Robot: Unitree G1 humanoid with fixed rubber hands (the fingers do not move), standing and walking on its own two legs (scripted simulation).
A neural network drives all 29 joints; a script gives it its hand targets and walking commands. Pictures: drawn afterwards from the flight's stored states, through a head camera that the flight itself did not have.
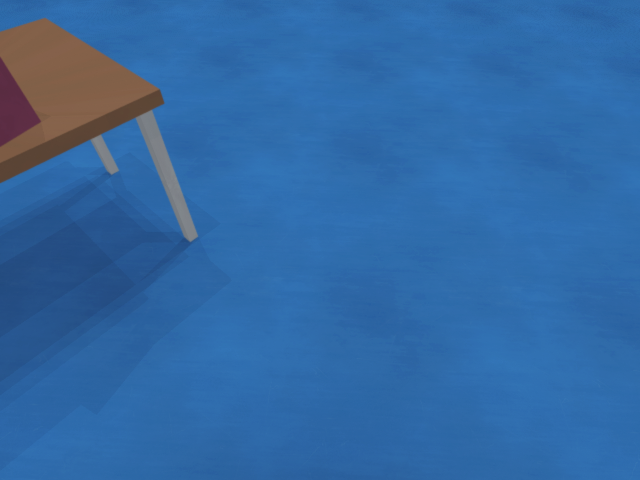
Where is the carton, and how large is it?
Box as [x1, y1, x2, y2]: [0, 57, 40, 146]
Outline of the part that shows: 0,57 0,146 40,121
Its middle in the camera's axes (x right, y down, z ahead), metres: -0.87 -0.32 +0.86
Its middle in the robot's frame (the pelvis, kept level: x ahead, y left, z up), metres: +0.85 +0.89 +0.00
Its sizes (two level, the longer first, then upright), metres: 0.268 0.235 0.237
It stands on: a table, 0.66 m high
